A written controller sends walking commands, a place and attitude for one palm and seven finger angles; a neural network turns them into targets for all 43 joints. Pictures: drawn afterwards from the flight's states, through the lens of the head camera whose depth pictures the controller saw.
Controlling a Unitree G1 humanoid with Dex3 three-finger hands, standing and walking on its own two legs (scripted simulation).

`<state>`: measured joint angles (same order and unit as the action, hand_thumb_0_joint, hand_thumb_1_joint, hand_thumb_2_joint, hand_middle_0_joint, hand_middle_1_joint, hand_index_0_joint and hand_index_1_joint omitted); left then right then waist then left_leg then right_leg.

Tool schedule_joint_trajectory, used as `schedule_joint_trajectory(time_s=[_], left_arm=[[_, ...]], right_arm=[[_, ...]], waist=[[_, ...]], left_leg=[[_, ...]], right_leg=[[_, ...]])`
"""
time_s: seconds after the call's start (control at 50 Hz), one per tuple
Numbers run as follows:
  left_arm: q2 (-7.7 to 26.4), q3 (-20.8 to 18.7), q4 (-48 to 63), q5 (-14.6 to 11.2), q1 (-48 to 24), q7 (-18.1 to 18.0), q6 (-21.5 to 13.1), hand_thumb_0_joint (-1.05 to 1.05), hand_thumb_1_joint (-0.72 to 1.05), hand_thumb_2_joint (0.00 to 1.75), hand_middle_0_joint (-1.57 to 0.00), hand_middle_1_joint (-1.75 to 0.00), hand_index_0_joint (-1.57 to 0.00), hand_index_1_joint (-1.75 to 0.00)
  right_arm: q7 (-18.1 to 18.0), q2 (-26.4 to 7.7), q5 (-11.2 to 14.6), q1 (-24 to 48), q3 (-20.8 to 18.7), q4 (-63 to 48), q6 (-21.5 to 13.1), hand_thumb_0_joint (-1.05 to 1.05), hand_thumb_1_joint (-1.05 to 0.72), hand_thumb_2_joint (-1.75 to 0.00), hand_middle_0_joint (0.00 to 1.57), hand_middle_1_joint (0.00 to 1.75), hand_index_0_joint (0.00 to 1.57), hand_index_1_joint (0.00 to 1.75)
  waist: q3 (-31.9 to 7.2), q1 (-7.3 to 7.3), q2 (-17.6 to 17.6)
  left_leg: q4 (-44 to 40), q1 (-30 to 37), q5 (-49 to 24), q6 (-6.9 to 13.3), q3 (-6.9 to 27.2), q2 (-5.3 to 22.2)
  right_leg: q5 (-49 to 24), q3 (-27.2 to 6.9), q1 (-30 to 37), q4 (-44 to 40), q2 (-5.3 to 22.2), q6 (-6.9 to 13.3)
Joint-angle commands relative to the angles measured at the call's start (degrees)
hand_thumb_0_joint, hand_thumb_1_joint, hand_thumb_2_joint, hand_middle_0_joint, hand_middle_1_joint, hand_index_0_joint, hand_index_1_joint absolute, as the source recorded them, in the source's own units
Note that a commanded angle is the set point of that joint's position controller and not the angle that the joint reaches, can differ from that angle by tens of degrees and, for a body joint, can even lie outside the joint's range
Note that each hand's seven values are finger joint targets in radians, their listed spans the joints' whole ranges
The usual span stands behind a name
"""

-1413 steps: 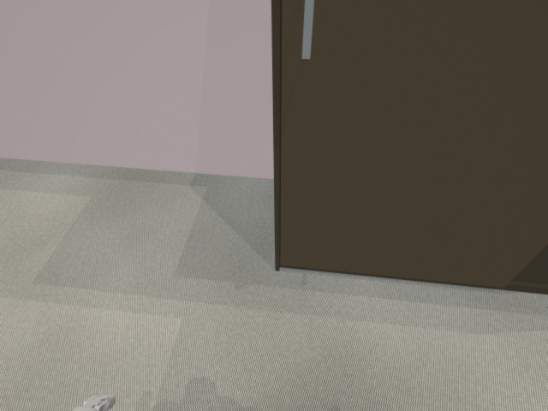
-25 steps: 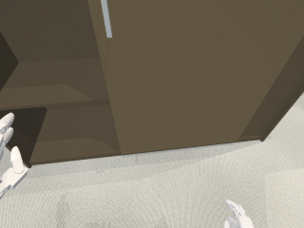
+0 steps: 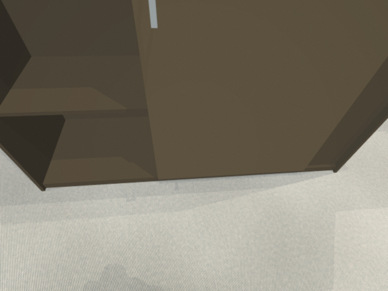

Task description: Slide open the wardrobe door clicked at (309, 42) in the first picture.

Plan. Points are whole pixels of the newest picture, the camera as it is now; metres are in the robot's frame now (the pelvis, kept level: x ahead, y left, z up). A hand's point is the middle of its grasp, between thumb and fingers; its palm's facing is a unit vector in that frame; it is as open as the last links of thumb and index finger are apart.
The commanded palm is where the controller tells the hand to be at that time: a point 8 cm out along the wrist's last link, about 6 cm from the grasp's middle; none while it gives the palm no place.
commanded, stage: let the arm hang, fingers relaxed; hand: left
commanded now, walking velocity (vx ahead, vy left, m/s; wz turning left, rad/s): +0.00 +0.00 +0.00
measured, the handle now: out of the picture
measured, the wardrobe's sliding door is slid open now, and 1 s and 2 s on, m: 0.64 0.64 0.64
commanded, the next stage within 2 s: look to check the result in 0.60 s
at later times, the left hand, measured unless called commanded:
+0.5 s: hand out of the picture +0.09 +0.24 -0.15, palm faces -0.06 -0.95 -0.31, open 7.4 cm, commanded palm none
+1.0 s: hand out of the picture +0.08 +0.26 -0.15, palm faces -0.06 -0.94 -0.34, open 7.4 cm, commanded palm none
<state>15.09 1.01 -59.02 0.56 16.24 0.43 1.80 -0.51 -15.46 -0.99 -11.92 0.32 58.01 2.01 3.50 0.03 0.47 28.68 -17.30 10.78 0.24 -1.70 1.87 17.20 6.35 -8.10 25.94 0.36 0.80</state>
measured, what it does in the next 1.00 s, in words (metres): stands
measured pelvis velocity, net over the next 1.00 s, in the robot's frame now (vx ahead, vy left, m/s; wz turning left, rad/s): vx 0.02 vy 0.01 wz -0.03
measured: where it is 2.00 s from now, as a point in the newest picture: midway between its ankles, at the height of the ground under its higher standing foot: outside the picture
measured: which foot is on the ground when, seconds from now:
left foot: down 0.00-1.00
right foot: down 0.00-1.00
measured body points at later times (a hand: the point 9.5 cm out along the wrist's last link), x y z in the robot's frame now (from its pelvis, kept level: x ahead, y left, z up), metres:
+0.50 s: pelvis +0.01 +0.01 +0.01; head +0.01 +0.01 +0.46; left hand +0.09 +0.29 -0.13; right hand +0.06 -0.27 -0.14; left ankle +0.05 +0.11 -0.74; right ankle -0.03 -0.11 -0.74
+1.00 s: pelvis +0.02 +0.01 +0.01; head +0.04 +0.00 +0.46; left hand +0.09 +0.30 -0.12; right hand +0.09 -0.29 -0.13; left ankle +0.05 +0.11 -0.74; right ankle -0.03 -0.11 -0.74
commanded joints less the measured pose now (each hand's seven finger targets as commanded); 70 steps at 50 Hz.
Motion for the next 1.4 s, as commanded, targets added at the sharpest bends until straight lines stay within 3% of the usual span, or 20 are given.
schedule_joint_trajectory(time_s=[0.0,0.1,0.2,0.5,1.12,1.38], left_arm=[[10.4,-2.8,1.7,0.2,-4.5,-0.7,-2.5,0.00,0.90,0.90,-0.20,-0.30,-0.20,-0.30],[11.1,-2.9,-1.0,0.2,-4.9,-0.8,-2.7,0.00,0.90,0.90,-0.20,-0.30,-0.20,-0.30],[11.7,-2.9,-2.2,0.2,-5.7,-0.9,-3.0,0.00,0.90,0.90,-0.20,-0.30,-0.20,-0.30],[13.5,-3.1,-2.2,0.2,-9.1,-0.9,-3.5,0.00,0.90,0.90,-0.20,-0.30,-0.20,-0.30],[15.5,-3.0,-2.7,0.1,-9.7,-1.2,-3.9,0.00,0.90,0.90,-0.20,-0.30,-0.20,-0.30],[15.3,-3.1,-2.2,0.0,-10.1,-1.3,-3.9,0.00,0.90,0.90,-0.20,-0.30,-0.20,-0.30]], right_arm=[[-0.6,-10.1,0.0,2.3,-2.8,-2.0,-1.6,0.00,-0.90,-0.90,0.20,0.30,0.20,0.30],[-0.6,-11.1,0.0,2.3,-3.0,0.4,-2.1,0.00,-0.90,-0.90,0.20,0.30,0.20,0.30],[-0.5,-11.6,0.0,3.2,-2.9,2.1,-2.7,0.00,-0.90,-0.90,0.20,0.30,0.20,0.30],[-0.3,-13.0,0.1,6.7,-2.6,3.5,-3.4,0.00,-0.90,-0.90,0.20,0.30,0.20,0.30],[-0.4,-15.1,0.5,8.9,-2.4,3.5,-3.4,0.00,-0.90,-0.90,0.20,0.30,0.20,0.30],[-0.5,-14.6,0.4,8.6,-2.4,3.4,-3.4,0.00,-0.90,-0.90,0.20,0.30,0.20,0.30]], waist=[[-1.8,0.99,-1.5],[-1.6,0.58,0.2],[-2.9,0.18,1.6],[-4.0,0.20,-2.0],[-6.4,0.42,0.6],[-6.0,0.45,-1.0]], left_leg=[[-6.4,5.5,1.7,1.5,5.9,4.5],[-9.6,5.8,2.0,1.9,6.7,5.3],[-10.8,7.1,-3.2,2.2,6.6,5.7],[-12.2,9.3,-9.1,1.8,5.9,5.8],[-11.0,14.0,-15.7,1.6,5.2,6.5],[-10.9,13.6,-17.1,1.1,4.6,6.4]], right_leg=[[3.4,-8.7,-5.8,-10.4,7.2,2.4],[2.6,-7.8,-4.7,-10.1,6.6,1.9],[-2.5,-7.3,-2.4,-9.4,6.8,1.3],[-7.1,-8.1,0.4,-10.6,7.5,0.9],[-16.3,-7.7,2.7,-12.0,8.4,0.8],[-19.6,-7.6,4.4,-11.8,8.6,0.9]])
